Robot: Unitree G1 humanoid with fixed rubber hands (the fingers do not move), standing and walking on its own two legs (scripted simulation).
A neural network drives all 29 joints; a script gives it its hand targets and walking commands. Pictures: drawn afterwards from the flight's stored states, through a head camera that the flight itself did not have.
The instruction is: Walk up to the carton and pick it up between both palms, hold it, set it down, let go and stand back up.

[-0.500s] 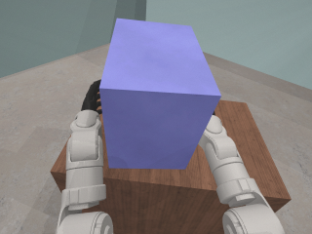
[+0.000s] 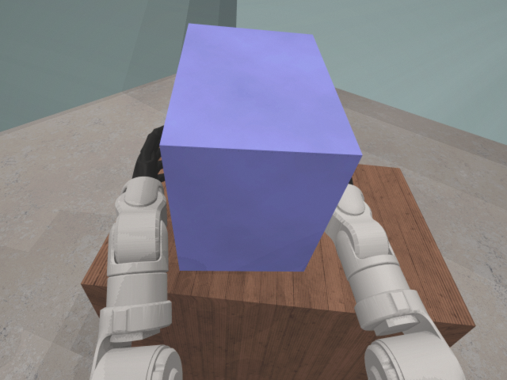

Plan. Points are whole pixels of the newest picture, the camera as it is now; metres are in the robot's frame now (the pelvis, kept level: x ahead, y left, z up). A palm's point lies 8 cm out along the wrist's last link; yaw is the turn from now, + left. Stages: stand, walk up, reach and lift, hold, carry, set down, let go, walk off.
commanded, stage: hold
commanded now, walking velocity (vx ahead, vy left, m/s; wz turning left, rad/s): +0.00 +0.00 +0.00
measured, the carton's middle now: (247, 150) +0.39 -0.01 +0.21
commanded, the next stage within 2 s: none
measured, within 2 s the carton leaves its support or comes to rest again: neither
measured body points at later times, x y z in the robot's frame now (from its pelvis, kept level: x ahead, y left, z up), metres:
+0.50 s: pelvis +0.01 +0.01 +0.00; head -0.03 +0.04 +0.45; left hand +0.38 +0.14 +0.18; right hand +0.37 -0.14 +0.17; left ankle +0.01 +0.12 -0.75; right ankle +0.04 -0.11 -0.75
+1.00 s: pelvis +0.00 +0.00 +0.00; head -0.03 +0.04 +0.45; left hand +0.37 +0.14 +0.18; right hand +0.37 -0.14 +0.17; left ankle +0.01 +0.12 -0.75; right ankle +0.04 -0.11 -0.75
